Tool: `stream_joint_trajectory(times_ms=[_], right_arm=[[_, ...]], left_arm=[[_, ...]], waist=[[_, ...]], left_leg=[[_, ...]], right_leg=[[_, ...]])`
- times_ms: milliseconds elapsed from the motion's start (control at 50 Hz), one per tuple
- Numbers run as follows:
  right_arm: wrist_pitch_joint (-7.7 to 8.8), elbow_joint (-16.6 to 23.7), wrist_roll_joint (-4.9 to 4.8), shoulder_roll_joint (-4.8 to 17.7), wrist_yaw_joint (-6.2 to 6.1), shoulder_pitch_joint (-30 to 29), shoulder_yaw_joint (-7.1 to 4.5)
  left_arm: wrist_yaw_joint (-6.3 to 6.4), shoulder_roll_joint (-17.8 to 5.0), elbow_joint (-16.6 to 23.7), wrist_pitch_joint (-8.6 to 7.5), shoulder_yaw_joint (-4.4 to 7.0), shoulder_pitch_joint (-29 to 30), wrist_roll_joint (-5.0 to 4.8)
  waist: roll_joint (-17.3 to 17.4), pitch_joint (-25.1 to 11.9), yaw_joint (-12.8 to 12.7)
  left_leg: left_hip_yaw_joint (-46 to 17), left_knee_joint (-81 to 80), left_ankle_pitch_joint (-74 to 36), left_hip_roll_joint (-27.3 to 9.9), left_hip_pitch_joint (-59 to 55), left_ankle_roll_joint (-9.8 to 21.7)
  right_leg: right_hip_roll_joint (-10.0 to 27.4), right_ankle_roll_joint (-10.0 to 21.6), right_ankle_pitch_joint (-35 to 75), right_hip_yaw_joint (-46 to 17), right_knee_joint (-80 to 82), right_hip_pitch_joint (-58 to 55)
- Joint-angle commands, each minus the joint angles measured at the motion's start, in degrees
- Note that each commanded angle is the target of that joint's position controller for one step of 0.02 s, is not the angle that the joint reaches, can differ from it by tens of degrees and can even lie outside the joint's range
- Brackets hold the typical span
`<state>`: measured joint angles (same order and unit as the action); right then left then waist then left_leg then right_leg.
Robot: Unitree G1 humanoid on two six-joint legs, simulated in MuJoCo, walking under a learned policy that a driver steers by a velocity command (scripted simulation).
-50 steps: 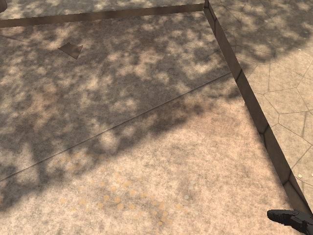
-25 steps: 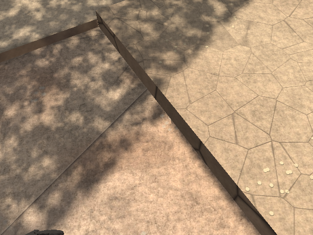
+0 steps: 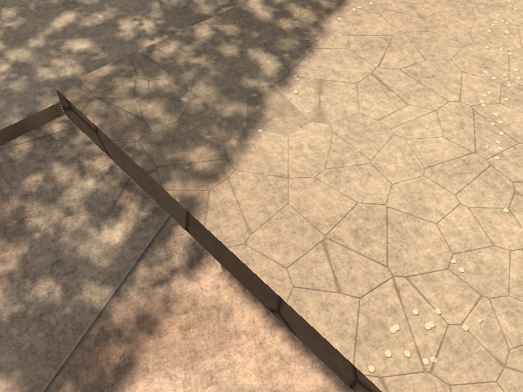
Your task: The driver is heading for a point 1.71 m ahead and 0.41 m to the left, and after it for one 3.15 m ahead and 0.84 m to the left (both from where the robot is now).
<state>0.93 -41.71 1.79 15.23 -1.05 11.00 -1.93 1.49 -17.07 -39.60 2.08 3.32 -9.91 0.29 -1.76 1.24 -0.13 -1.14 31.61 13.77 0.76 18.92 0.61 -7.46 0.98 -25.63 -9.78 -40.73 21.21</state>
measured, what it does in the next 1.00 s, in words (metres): steps on the spot: right foot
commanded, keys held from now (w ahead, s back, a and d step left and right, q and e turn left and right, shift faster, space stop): no key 0.46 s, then q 0.54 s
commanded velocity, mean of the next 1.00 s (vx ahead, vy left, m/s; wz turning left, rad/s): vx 0.01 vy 0.00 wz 0.14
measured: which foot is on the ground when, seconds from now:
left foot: down 0.00-1.00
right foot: up 0.00-0.24, down 0.26-0.76, up 0.78-1.00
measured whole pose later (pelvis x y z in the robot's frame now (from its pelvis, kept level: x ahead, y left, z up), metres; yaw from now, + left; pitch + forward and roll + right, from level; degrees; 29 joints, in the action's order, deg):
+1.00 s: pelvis +0.00 +0.01 +0.01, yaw +13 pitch +2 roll -2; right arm -0.6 -41.6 -0.5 16.5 -1.5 11.3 -3.3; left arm 3.7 -17.4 -44.7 0.5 4.6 -6.1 -0.2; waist -0.7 2.7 1.4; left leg -5.9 25.6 9.8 4.0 17.5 3.8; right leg -1.3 -4.6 -22.7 -4.6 -55.6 27.2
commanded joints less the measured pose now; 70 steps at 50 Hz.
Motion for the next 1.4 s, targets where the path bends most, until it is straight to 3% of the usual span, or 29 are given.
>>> stream_joint_trajectory(times_ms=[20,60,140,200,240,260,280,300,340,480,520,600,680,740,760,780,800,820,860,940,1140,1200,1220,1240,1260,1280,1300,1340,1400], right_arm=[[1.70,4.17,-0.24,8.19,0.14,-1.63,-2.08],[1.50,4.17,-1.29,7.41,0.21,-3.53,-1.77],[0.27,3.00,-1.04,6.32,0.35,-3.67,-1.52],[-0.36,1.80,-1.51,7.62,0.34,-2.07,-1.81],[-0.07,0.91,-2.11,7.37,0.45,-1.07,-1.65],[0.60,0.56,-1.55,6.73,0.70,-0.13,-1.28],[1.42,0.79,-0.50,6.42,1.35,1.11,-1.15],[1.72,0.44,-0.36,5.23,1.40,-0.19,-0.86],[1.36,0.25,-0.59,5.35,1.05,-4.09,-0.92],[-0.24,-2.61,-1.17,5.23,-0.04,-2.79,-1.16],[-0.43,-2.32,-1.82,6.93,-0.13,-4.49,-1.69],[-0.86,-1.03,-2.53,7.10,-0.30,-5.41,-2.36],[-1.64,-0.22,-2.54,6.08,0.62,-2.82,-2.84],[-1.85,-0.99,-2.51,6.04,1.68,0.43,-3.20],[-1.79,-0.67,-2.12,8.97,1.68,1.12,-4.13],[-1.62,0.42,-1.93,17.03,1.36,2.15,-5.97],[-0.46,0.42,-0.07,14.93,1.67,6.42,-4.72],[0.59,1.10,-0.13,13.13,1.56,4.05,-4.20],[0.75,2.66,-2.15,11.94,0.63,-1.27,-4.15],[-0.78,3.34,-2.34,10.62,-0.71,-0.34,-3.75],[-2.88,5.85,-2.44,12.12,-1.02,-2.02,-4.84],[-3.35,6.42,-3.46,11.26,-1.31,-3.82,-4.52],[-3.23,6.48,-3.34,9.66,-1.34,-2.97,-4.00],[-2.97,6.07,-2.72,5.55,-1.13,-0.42,-2.91],[-1.77,9.39,-3.18,7.49,-0.85,-3.35,-3.59],[-0.93,9.08,-2.56,11.06,-0.77,-3.98,-4.34],[-0.69,7.63,-2.26,12.08,-0.47,-2.24,-4.82],[-0.42,5.69,-1.66,9.55,0.04,-0.02,-4.30],[1.11,6.21,-2.38,6.47,0.83,-2.87,-3.20]], left_arm=[[0.92,-9.52,3.13,-0.86,2.87,-1.69,-0.38],[1.22,-7.22,1.61,0.52,2.62,-2.52,-0.32],[0.67,-1.52,1.24,0.53,0.55,-0.15,-0.69],[0.41,-2.76,0.29,0.19,0.84,0.02,-1.09],[0.23,-3.95,-1.08,-0.17,0.98,-1.02,-0.34],[0.40,-6.13,-0.69,-0.23,1.25,-0.82,0.27],[0.66,-9.42,-0.86,-0.13,1.98,-0.61,0.34],[0.14,-7.45,-1.99,-0.17,1.90,-0.32,0.15],[-0.27,-3.79,-2.32,-0.78,0.86,0.70,0.74],[-0.01,-3.82,-5.26,-2.68,0.26,-0.62,0.47],[0.56,-5.93,-5.59,-2.64,0.95,-1.16,0.35],[1.82,-8.44,-6.01,-1.99,2.24,-3.74,-0.07],[2.77,-7.97,-3.81,-1.79,2.41,1.15,-0.08],[3.00,-8.48,-3.34,-1.54,2.90,3.61,-1.37],[2.80,-7.19,-4.10,-1.31,2.83,0.35,-1.06],[2.93,-4.22,-1.22,-1.26,1.95,1.98,0.75],[3.06,-3.91,-0.09,-1.60,1.75,5.31,0.39],[2.77,-5.19,-0.55,-1.70,2.09,3.62,-0.53],[2.85,-6.42,-2.37,-1.76,2.71,2.44,-0.29],[2.28,-4.39,-2.33,-2.15,2.32,2.45,-0.52],[0.45,-5.52,-1.91,-3.86,2.09,3.40,-1.16],[-0.31,-5.73,-3.38,-4.70,2.49,-1.17,-1.72],[-0.09,-7.58,-4.03,-4.76,3.11,-3.77,-1.39],[0.34,-10.18,-4.02,-4.55,3.48,-7.35,-0.47],[-0.49,-14.63,-4.14,-5.02,4.29,-6.66,1.98],[-0.46,-11.87,-2.52,-5.93,3.75,-2.43,1.87],[0.04,-8.64,-2.10,-6.28,2.89,-0.23,0.59],[0.43,-6.78,-2.49,-6.46,2.06,-1.63,-0.60],[0.19,-6.72,-4.47,-7.18,1.76,-7.28,-0.29]], waist=[[10.92,-5.21,-0.34],[8.89,-4.46,-0.87],[11.78,-5.60,0.18],[12.18,-6.50,0.87],[10.72,-5.89,0.23],[8.00,-6.70,0.67],[1.17,-7.02,2.92],[-3.04,-7.03,2.22],[-1.54,-3.91,0.97],[-1.36,-0.61,1.18],[-0.79,0.26,0.30],[-3.89,-0.37,-0.82],[-8.67,-1.01,0.51],[-5.00,-2.16,2.44],[2.66,-2.36,1.51],[19.15,-1.56,0.94],[17.40,-6.67,4.30],[11.96,-6.41,2.54],[4.91,-5.09,0.65],[7.27,-6.35,0.49],[11.33,-5.27,1.39],[10.30,-5.85,-1.60],[7.23,-5.92,-2.37],[-2.77,-7.91,-2.03],[-12.94,-1.75,-1.59],[-10.02,1.78,-0.35],[-8.29,2.49,0.49],[-6.08,1.44,-0.08],[-5.11,2.68,-2.43]], left_leg=[[-21.90,-12.18,-24.37,-19.29,-10.87,13.97],[-16.88,-11.32,-23.83,-16.33,-10.89,11.46],[-8.14,-9.75,-28.91,-10.60,-10.67,9.74],[-9.48,-8.17,-27.14,-11.20,-12.59,10.35],[-9.29,-8.03,-21.56,-10.11,-9.89,7.57],[-8.90,-8.01,-15.90,-9.43,-6.77,4.88],[-5.46,-6.90,-10.24,-6.02,-4.06,2.59],[-1.27,-6.46,-4.45,-2.77,-6.55,0.23],[-0.37,-5.09,-3.95,-2.46,-7.61,-0.92],[-1.04,-4.81,-6.86,-2.60,-7.54,-0.90],[-1.30,-3.16,-8.25,-1.97,-4.26,-0.54],[-0.86,4.29,-7.68,-0.14,1.98,-0.59],[1.07,15.60,12.52,-1.28,5.90,0.34],[2.66,3.30,1.84,-0.59,-2.24,2.61],[-5.04,-4.82,-9.39,-3.18,-6.61,4.64],[-28.88,-12.47,-20.30,-16.26,-12.12,13.79],[-37.44,-14.85,-22.95,-20.72,-14.83,20.02],[-32.49,-13.28,-23.20,-19.95,-15.07,19.21],[-24.20,-11.90,-18.26,-14.98,-13.52,13.53],[-19.76,-12.81,-17.21,-10.35,-12.23,12.04],[-28.17,-12.94,-9.32,-8.92,-8.28,11.83],[-27.94,-12.05,10.79,-4.81,-2.16,8.72],[-25.16,-7.44,19.24,-1.72,5.65,5.95],[-15.14,9.22,23.19,4.61,13.20,2.56],[-10.02,17.94,19.45,6.83,24.70,2.12],[-10.57,24.29,14.50,1.96,25.99,1.42],[-10.01,26.64,9.91,1.43,26.19,0.47],[-8.04,30.38,4.13,0.84,25.84,-1.57],[-5.25,28.08,-1.73,-0.48,26.63,-2.37]], right_leg=[[3.57,-4.02,-7.73,-0.13,-17.47,8.00],[5.12,-6.09,-4.22,-0.51,-19.51,8.06],[7.03,-7.65,-0.59,6.19,-3.93,-0.44],[7.10,-6.88,6.57,7.81,9.12,-5.25],[7.40,-4.68,18.66,7.41,20.40,-12.09],[10.58,-3.11,24.47,4.03,19.38,-16.43],[13.27,-0.69,30.66,2.21,14.89,-18.12],[12.23,1.14,21.72,2.74,14.52,-13.38],[11.40,0.40,15.84,2.52,16.57,-8.67],[10.19,-0.96,15.67,3.66,16.39,-6.81],[10.13,-0.63,15.28,4.14,15.75,-8.35],[15.99,4.01,17.35,-0.07,17.54,-10.30],[25.74,10.26,27.67,-4.79,17.92,-9.52],[21.96,5.49,26.65,2.44,11.32,-6.43],[16.87,1.43,18.35,8.16,2.13,-2.90],[5.74,-5.16,-2.61,15.10,-13.04,11.58],[4.53,-4.89,-14.89,5.27,-25.12,14.07],[6.15,-4.24,-12.41,3.06,-30.06,15.42],[8.40,-3.94,-3.38,3.03,-27.75,16.16],[7.03,-5.34,3.34,4.42,-18.44,10.97],[4.57,-5.42,4.73,3.59,3.60,0.53],[4.99,-2.52,12.40,5.82,18.38,-10.88],[10.08,-0.18,10.60,2.45,21.17,-18.99],[22.10,4.05,-0.35,-9.61,24.21,-25.15],[29.67,10.98,-12.73,-26.64,31.51,-18.79],[29.39,11.96,-15.59,-25.50,32.33,-15.99],[26.26,10.05,-13.12,-20.03,32.39,-16.06],[22.38,8.04,-6.40,-12.78,32.30,-18.10],[20.53,8.47,0.91,-6.09,33.69,-18.50]])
